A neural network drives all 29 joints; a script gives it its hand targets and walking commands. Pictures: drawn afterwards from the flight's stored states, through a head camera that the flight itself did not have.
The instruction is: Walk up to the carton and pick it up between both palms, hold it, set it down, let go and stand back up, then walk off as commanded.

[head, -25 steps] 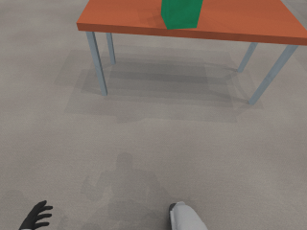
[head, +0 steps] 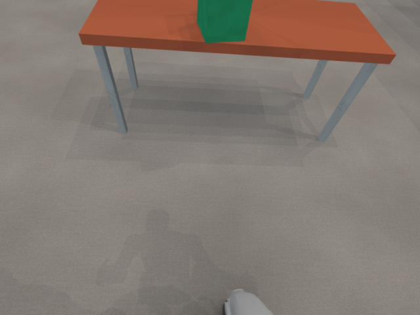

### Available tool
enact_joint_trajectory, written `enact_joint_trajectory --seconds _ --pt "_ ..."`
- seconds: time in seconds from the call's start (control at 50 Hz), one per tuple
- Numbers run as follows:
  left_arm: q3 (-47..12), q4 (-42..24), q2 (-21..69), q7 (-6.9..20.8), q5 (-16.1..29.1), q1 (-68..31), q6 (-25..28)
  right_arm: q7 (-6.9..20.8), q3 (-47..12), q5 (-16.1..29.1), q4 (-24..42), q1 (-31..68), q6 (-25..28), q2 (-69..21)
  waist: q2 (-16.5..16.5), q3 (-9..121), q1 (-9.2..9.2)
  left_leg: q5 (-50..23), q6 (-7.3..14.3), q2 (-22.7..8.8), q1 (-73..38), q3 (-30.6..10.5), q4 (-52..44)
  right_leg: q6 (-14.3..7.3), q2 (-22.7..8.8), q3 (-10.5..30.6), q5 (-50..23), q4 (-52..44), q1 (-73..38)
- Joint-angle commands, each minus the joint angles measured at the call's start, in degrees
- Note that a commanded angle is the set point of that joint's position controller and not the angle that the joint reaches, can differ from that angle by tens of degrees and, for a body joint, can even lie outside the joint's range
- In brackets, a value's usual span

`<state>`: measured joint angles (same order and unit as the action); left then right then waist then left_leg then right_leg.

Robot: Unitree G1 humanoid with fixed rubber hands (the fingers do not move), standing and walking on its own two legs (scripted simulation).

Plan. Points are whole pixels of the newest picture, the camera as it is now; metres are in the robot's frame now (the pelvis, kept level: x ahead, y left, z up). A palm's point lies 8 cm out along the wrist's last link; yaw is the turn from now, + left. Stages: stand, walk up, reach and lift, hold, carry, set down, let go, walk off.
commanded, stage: walk off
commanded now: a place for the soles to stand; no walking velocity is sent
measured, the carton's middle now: (223, 2) +1.25 -0.09 +0.01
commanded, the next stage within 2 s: stand in 1.38 s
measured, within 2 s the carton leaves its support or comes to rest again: neither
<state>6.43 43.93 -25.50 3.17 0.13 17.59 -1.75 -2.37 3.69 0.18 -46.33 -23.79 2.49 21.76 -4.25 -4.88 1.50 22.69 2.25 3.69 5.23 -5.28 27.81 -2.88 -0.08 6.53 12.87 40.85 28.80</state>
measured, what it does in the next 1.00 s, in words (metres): steps on the spot: right foot, then left foot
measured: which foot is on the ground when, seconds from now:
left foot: down 0.00-0.06, up 0.08-0.30, down 0.32-1.00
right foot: up 0.00-0.02, down 0.04-1.00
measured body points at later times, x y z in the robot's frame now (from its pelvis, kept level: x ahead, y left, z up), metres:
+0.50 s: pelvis +0.08 -0.01 +0.00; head +0.13 +0.03 +0.44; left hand +0.22 +0.30 -0.13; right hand +0.16 -0.34 -0.08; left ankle +0.06 +0.11 -0.73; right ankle +0.10 -0.15 -0.73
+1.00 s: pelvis +0.06 -0.02 +0.00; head +0.10 -0.02 +0.44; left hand +0.21 +0.28 -0.11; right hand +0.17 -0.34 -0.10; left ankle +0.06 +0.11 -0.73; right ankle +0.10 -0.15 -0.73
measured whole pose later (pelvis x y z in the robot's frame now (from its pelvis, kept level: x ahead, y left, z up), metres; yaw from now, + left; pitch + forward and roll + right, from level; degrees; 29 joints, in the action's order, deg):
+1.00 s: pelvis +0.06 -0.02 +0.00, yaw -2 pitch -1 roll +0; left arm 1.6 44.0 -23.3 1.3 0.1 9.4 -0.6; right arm -1.8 2.8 0.2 -46.4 -9.0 0.4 22.2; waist -1.1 -5.9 1.5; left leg 19.6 0.3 1.3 14.4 -3.8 35.0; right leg 0.4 1.6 6.1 14.4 34.8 19.3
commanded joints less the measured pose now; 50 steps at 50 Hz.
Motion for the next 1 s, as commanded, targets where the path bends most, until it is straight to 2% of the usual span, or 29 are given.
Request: enact_joint_trajectory --seconds 0.0,0.02,0.04,0.06,0.1,0.12,0.16,0.2,0.24,0.26,0.28,0.3,0.32,0.34,0.36,0.4,0.42,0.44,0.48,0.52,0.58,0.62,0.68,0.7,0.78,0.8,0.86,0.92,0.98 --pt "2.78 0.74 -11.18 -2.74 -2.68 11.42 4.22 0.92 1.61 -0.61 3.26 2.73 -0.04 10.97 -7.80 12.73 -6.21 0.17 -0.55 -1.58 18.13 4.05 26.38 -2.99 -7.11 13.68 1.43 -20.34 -34.44" --pt "2.23 -0.72 -11.61 -3.02 -2.54 7.27 4.31 0.93 1.04 -0.86 2.93 1.75 -0.37 10.04 -8.00 9.16 -3.22 5.43 -2.26 -0.26 23.24 4.04 29.70 -5.46 -13.59 27.33 12.28 -25.53 -30.15" --pt "1.77 -1.76 -11.70 -3.10 -2.30 2.07 4.10 0.52 2.00 -0.72 1.58 0.85 -0.59 12.26 -5.87 5.05 -2.05 6.34 -1.98 -2.74 21.65 1.59 32.74 -9.77 -16.11 28.85 16.64 -26.75 -24.63" --pt "2.03 -2.78 -12.92 -3.33 -2.21 -0.62 4.03 0.57 2.10 -0.45 1.15 0.37 -0.49 13.35 -7.09 3.69 -1.96 7.33 -1.49 -2.25 22.26 2.23 35.10 -12.06 -16.42 30.80 15.10 -27.47 -22.53" --pt "1.14 -2.70 -11.24 -3.59 -1.27 -3.68 4.08 1.01 2.22 -0.16 0.08 -0.59 -0.96 14.06 -7.52 1.55 -0.52 4.99 -1.09 -4.44 17.57 2.46 30.12 -8.44 -11.45 19.00 9.85 -25.73 -15.62" --pt "0.71 -1.85 -11.01 -3.42 -1.44 -3.85 3.83 1.18 2.13 0.10 -0.03 0.68 -0.90 13.49 -8.29 2.24 -0.26 5.46 -1.65 -4.21 15.08 3.53 25.93 -7.29 -9.32 15.46 8.62 -24.53 -13.45" --pt "0.32 -1.44 -9.69 -2.86 -2.03 -4.32 2.94 1.30 1.62 0.19 -0.95 3.58 -0.98 12.38 -9.78 0.45 -1.23 6.96 -2.27 -3.71 13.69 5.48 16.48 -6.39 -6.86 11.98 1.95 -22.16 -12.71" --pt "0.60 -2.22 -10.27 -2.55 -2.03 -5.38 2.02 1.20 1.81 0.31 -1.16 5.09 -0.77 12.79 -10.63 1.31 -1.62 5.41 -1.89 -3.39 11.61 6.17 8.34 -6.34 -5.69 10.51 2.89 -20.35 -13.00" --pt "0.49 -1.83 -9.90 -2.33 -1.46 -6.68 1.78 0.85 1.97 -0.09 -2.22 4.14 -0.68 11.81 -8.06 3.68 -0.60 -1.38 -1.86 -2.65 7.40 6.48 1.31 -5.07 -5.54 10.19 -0.30 -16.94 -13.13" --pt "0.11 -2.33 -9.27 -2.29 -0.95 -7.19 1.60 0.56 2.12 -0.21 -2.19 3.74 -0.26 11.98 -7.40 4.88 -0.05 -6.05 -1.66 -2.83 4.90 5.08 -3.29 -3.87 -5.10 10.21 -2.50 -15.15 -12.73" --pt "-0.58 -2.61 -7.63 -2.41 -0.03 -8.41 1.56 0.54 1.77 -0.59 -1.72 3.93 0.04 11.30 -2.91 6.75 0.69 -10.22 -1.51 -4.14 2.88 2.54 -4.87 -2.60 -5.11 9.53 -8.36 -12.50 -12.46" --pt "-0.91 -3.55 -5.94 -2.45 0.41 -9.25 1.47 0.41 1.74 -0.99 -0.59 4.92 0.23 12.14 2.77 8.47 0.25 -14.05 -0.99 -8.72 2.73 -4.58 -6.31 -0.86 -2.51 6.26 -10.78 -7.50 -11.98" --pt "-1.15 -3.84 -5.67 -2.52 0.73 -9.37 1.26 0.33 1.73 -0.96 1.08 8.21 0.61 14.62 7.14 6.57 -0.90 -20.53 1.29 -16.64 5.09 -14.52 -7.31 1.22 1.50 2.24 -8.18 -3.43 -9.24" --pt "-0.59 -1.98 -7.19 -2.98 0.39 -6.75 1.01 0.36 1.85 -1.04 1.71 10.54 0.42 15.76 7.72 5.33 -2.16 -27.36 5.70 -19.44 6.02 -14.66 -3.80 1.41 1.98 0.06 1.22 -0.26 -9.25" --pt "-1.01 -1.71 -6.57 -3.36 0.39 -5.15 1.16 0.59 1.40 -1.18 2.32 10.97 0.38 14.49 8.78 6.14 -2.09 -35.92 7.59 -19.33 4.92 -12.82 -0.69 1.07 0.87 0.43 3.40 0.10 -10.05" --pt "-0.95 -1.98 -6.69 -3.20 0.05 -6.21 1.75 0.39 1.63 -0.89 2.09 11.27 0.40 14.49 8.49 7.53 -1.99 -45.04 5.54 -15.33 2.05 -6.19 3.93 -0.09 -0.62 1.26 -13.30 -3.04 -11.30" --pt "-1.32 -2.04 -6.10 -3.29 0.05 -6.79 2.24 0.51 1.29 -1.06 2.16 10.25 0.40 13.11 10.47 8.63 -1.57 -48.14 3.23 -12.88 0.99 -2.65 5.72 -0.68 -1.81 2.01 -21.16 -5.93 -12.07" --pt "-1.32 -3.06 -6.80 -3.27 -0.07 -7.04 2.24 0.43 1.48 -0.83 2.99 9.81 0.23 13.16 11.12 10.25 -1.11 -46.42 2.31 -11.32 0.93 -1.77 6.53 -1.52 -1.80 2.22 -26.51 -5.26 -13.42" --pt "-1.09 -2.70 -7.19 -3.42 -0.29 -6.02 2.14 0.41 1.63 -0.52 3.06 10.01 -0.25 13.25 12.41 11.01 -1.39 -42.70 1.59 -10.22 2.82 0.16 6.64 -2.03 -1.39 1.92 -27.69 -5.48 -16.84" --pt "-1.61 -2.76 -7.46 -3.33 -0.28 -7.87 2.11 0.28 1.51 0.01 2.98 10.77 -0.43 12.28 9.95 12.48 -0.82 -37.57 0.80 -9.10 2.20 0.71 6.77 -2.43 -2.03 3.03 -29.78 -5.59 -17.85" --pt "-1.68 -2.58 -7.76 -3.48 -0.36 -8.69 2.19 0.17 2.03 0.19 2.52 12.34 -0.59 13.38 7.84 12.19 -0.69 -34.62 1.16 -9.72 1.91 -0.17 6.51 -2.49 -1.91 3.54 -28.80 -5.55 -16.47" --pt "-1.35 -2.63 -8.30 -3.32 -0.56 -8.29 1.99 0.25 2.07 0.26 2.16 12.42 -0.77 14.00 6.50 10.79 -0.72 -29.35 1.10 -9.40 3.87 -0.34 5.76 -2.66 -1.59 3.95 -24.93 -6.50 -16.04" --pt "-1.36 -2.03 -7.82 -2.97 -0.47 -8.28 1.78 0.36 1.80 0.08 2.03 14.00 -0.95 13.68 6.83 9.09 -1.18 -21.52 1.85 -10.42 5.47 -1.89 2.75 -1.88 -1.15 3.59 -16.08 -7.47 -13.65" --pt "-1.55 -1.78 -7.60 -2.94 -0.47 -8.62 1.67 0.58 1.82 0.12 2.17 15.27 -1.06 13.80 5.45 7.72 -1.35 -18.66 2.12 -10.82 7.13 -2.36 2.27 -1.55 -1.48 4.04 -13.90 -8.49 -13.38" --pt "-1.30 -1.24 -7.44 -2.65 -1.15 -8.81 1.55 0.86 1.58 0.00 1.68 15.50 -1.35 13.32 4.75 6.32 -0.97 -4.96 1.27 -9.73 10.85 -2.75 0.55 -1.90 -2.15 5.56 -5.56 -11.50 -14.22" --pt "-1.28 -1.81 -7.68 -2.48 -1.31 -9.73 1.59 0.92 1.64 -0.15 1.49 15.67 -1.50 13.51 4.95 6.71 -0.95 -2.79 0.61 -8.07 10.04 -1.67 1.47 -2.54 -2.79 7.01 -4.98 -13.05 -13.82" --pt "-1.41 -1.62 -6.96 -2.51 -1.17 -10.68 1.79 1.24 1.25 -0.03 0.62 16.54 -1.41 12.05 5.00 4.93 -0.67 -1.95 -0.43 -6.91 9.04 -1.16 1.10 -2.74 -3.40 8.18 -2.15 -14.78 -10.37" --pt "-1.23 -1.47 -7.74 -2.43 -1.31 -10.79 1.82 0.92 1.73 0.34 0.34 15.90 -1.36 12.65 1.86 6.00 -0.33 -5.53 -0.52 -6.07 6.14 -0.69 3.12 -3.06 -3.73 8.59 -5.51 -15.47 -10.39" --pt "-1.09 -1.83 -8.72 -2.39 -1.21 -11.32 1.87 0.89 1.92 0.26 0.45 15.31 -1.32 12.87 -0.04 5.74 -0.22 -4.09 -0.65 -5.88 5.09 -0.70 3.16 -3.27 -3.79 9.08 -3.30 -16.07 -8.51"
